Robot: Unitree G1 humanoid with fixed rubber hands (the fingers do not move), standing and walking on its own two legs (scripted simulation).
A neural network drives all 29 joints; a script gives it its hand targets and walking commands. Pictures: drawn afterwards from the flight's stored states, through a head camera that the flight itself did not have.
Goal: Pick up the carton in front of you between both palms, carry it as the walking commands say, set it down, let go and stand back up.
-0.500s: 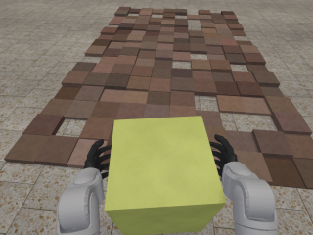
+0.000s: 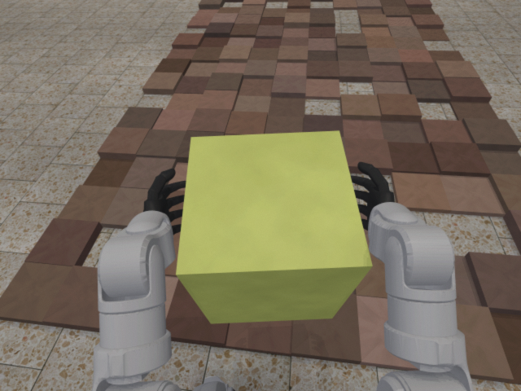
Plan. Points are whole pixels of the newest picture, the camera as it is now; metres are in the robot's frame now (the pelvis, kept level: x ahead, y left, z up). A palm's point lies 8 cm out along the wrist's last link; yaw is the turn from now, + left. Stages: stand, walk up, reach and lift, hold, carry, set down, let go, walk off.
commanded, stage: carry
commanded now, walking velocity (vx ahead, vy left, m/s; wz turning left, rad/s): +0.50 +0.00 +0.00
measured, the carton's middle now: (268, 236) +0.35 +0.00 +0.06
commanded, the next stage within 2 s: none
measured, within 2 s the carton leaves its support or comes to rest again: neither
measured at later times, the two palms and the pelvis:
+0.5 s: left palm (184, 67) +0.74 +0.17 +0.14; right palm (323, 61) +0.73 -0.13 +0.14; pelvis +0.34 +0.03 -0.01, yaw +1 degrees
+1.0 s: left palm out of the picture +1.05 +0.18 +0.20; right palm out of the picture +1.02 -0.12 +0.20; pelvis +0.68 +0.05 +0.03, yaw -1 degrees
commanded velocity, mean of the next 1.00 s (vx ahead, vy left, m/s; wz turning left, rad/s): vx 0.50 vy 0.00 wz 0.00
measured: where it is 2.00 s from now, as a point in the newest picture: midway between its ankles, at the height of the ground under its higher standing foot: (261, 172)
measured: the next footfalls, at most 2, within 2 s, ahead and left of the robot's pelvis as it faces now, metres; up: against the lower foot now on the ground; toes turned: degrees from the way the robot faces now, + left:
left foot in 0.12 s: +0.26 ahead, +0.10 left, +0.00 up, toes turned +7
right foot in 0.54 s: +0.58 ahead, -0.07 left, +0.05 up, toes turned -9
